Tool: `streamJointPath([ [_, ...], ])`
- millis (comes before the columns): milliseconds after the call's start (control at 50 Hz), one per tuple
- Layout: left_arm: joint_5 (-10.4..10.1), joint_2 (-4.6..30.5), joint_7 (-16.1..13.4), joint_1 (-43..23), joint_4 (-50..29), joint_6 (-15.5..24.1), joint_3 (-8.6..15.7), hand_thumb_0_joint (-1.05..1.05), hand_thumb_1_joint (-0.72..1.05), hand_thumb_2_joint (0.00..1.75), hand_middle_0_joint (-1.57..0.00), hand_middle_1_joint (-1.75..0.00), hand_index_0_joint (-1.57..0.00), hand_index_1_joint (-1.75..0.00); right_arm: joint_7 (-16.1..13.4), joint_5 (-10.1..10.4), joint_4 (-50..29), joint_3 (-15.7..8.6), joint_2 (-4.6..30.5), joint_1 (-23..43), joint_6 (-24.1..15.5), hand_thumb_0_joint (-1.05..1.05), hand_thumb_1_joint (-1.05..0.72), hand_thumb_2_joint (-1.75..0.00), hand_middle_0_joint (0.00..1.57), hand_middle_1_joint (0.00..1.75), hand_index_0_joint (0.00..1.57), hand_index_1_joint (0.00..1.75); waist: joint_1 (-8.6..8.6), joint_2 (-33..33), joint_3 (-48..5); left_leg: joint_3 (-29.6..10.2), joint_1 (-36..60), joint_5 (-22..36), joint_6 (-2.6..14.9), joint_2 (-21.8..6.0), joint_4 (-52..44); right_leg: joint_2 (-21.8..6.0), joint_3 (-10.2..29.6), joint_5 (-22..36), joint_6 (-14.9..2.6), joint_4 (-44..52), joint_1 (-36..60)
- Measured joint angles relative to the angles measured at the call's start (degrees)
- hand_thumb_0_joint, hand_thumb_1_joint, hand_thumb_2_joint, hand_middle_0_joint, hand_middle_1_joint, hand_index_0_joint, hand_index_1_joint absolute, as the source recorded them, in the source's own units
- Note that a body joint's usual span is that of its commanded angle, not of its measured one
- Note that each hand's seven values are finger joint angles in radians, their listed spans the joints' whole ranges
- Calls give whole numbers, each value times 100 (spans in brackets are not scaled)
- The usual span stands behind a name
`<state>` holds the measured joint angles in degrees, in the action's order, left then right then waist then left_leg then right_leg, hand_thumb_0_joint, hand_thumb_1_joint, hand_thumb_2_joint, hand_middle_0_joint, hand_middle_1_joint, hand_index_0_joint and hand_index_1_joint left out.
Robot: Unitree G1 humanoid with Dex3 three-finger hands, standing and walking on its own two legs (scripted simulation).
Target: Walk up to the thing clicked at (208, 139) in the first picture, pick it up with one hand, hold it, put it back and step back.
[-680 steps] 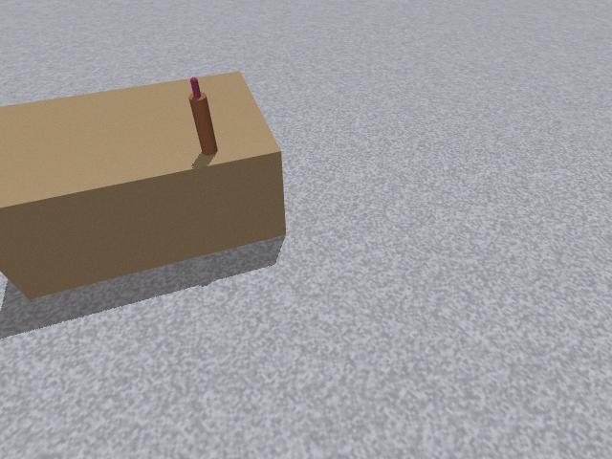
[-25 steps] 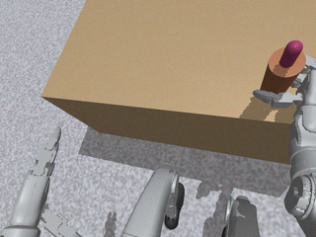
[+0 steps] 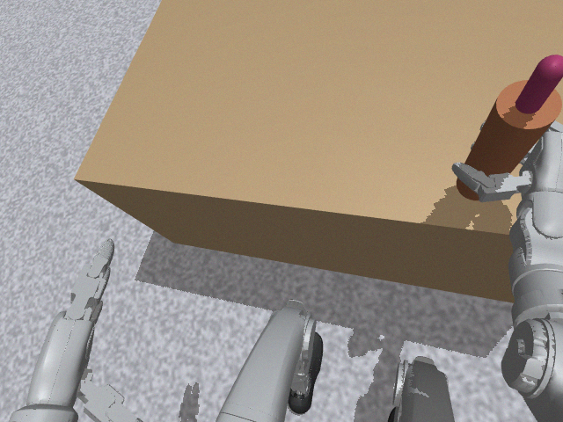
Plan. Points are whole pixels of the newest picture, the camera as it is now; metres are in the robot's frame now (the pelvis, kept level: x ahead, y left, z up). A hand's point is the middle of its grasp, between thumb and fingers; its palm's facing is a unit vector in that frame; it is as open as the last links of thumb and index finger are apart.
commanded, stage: settle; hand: right
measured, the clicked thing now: (504, 140) +0.51 -0.13 +0.03
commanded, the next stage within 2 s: lift in 0.40 s
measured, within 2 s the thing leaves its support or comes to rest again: neither
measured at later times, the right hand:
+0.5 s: hand (497, 134) +0.53 -0.12 +0.02, palm faces +0.00 +1.00 -0.01, open 8.5 cm
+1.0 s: hand (525, 125) +0.50 -0.13 +0.08, palm faces +0.02 +1.00 -0.03, open 8.5 cm
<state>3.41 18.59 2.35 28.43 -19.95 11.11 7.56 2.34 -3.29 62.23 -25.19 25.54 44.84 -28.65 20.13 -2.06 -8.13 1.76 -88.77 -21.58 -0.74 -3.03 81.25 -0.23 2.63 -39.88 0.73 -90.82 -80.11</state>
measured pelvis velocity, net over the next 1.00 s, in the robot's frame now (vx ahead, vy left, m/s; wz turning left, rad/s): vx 0.03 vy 0.00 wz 0.01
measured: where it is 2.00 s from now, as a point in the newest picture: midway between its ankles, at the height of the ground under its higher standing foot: outside the picture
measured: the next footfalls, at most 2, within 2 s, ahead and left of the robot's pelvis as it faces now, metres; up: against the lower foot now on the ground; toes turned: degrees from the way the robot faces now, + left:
none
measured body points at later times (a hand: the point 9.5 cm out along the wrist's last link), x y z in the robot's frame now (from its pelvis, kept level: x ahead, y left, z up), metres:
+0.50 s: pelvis +0.01 +0.00 +0.03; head +0.18 -0.03 +0.44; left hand +0.18 +0.27 +0.10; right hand +0.52 -0.18 +0.02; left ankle +0.13 +0.14 -0.55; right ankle +0.02 -0.12 -0.55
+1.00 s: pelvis +0.03 +0.00 +0.07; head +0.16 -0.03 +0.50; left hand +0.18 +0.27 +0.10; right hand +0.49 -0.19 +0.08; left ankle +0.13 +0.14 -0.55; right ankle +0.02 -0.12 -0.55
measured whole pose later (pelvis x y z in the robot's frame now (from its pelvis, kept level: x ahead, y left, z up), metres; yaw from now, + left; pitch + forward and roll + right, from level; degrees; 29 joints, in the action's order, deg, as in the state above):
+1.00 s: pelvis +0.03 +0.00 +0.07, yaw +0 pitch +24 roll +1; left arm 2.9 15.0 1.4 28.2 -7.9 7.8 4.9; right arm 3.1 0.3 52.1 -20.0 17.0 35.1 -26.3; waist 12.5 -1.2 -8.6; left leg 0.8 -70.9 -20.8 -1.0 -2.4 68.1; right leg -0.7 1.1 -37.0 0.6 -74.8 -61.4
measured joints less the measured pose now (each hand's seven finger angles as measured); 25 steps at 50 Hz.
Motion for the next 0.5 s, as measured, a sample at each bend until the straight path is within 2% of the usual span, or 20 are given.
streamJointPath([
  [60, -2, -27, -29, -52, 103, -19, -11, -1, -57, 8, -7, -5, -6, -6, 14, 72, 177, 59, 30, 150, -61, -9, 31, -97, 79, 109, 93, 116, -37, 11, 30, -6, 102, 14, -5, 0, -93, 1, -11, 29, -7, 106, 101],
  [120, 1, -62, -39, -66, 110, -48, -109, -1, -57, 7, -7, -5, -6, -6, 93, 47, 228, 47, 56, 183, -45, -9, 31, -97, 79, 110, 93, 116, -51, 29, 28, -16, 181, 29, -5, 10, -183, -7, -26, 54, -5, 214, 187],
  [220, 15, -126, -26, -27, 208, -23, -213, -1, -56, 7, -7, -5, -6, -6, 188, 119, 271, 20, -7, 171, -2, -9, 31, -97, 78, 110, 92, 117, -101, 68, 8, -21, 320, 17, 1, 9, -291, -5, -35, 73, 1, 363, 337],
  [280, 23, -132, -41, -55, 356, -18, -212, -1, -56, 7, -7, -5, -6, -6, 175, 168, 281, 21, -69, 162, 2, -9, 31, -97, 78, 111, 92, 118, -141, 76, -14, -23, 380, 13, 6, 16, -342, -12, -41, 80, 6, 431, 405],
  [500, 16, -166, -63, -155, 449, -78, -228, -1, -56, 7, -6, -5, -6, -6, 150, 143, 212, 94, -179, 100, -9, -10, 31, -101, 76, 114, 90, 121, -214, 30, 15, -16, 654, 40, 26, 45, -564, -41, -46, 141, 29, 702, 693],
])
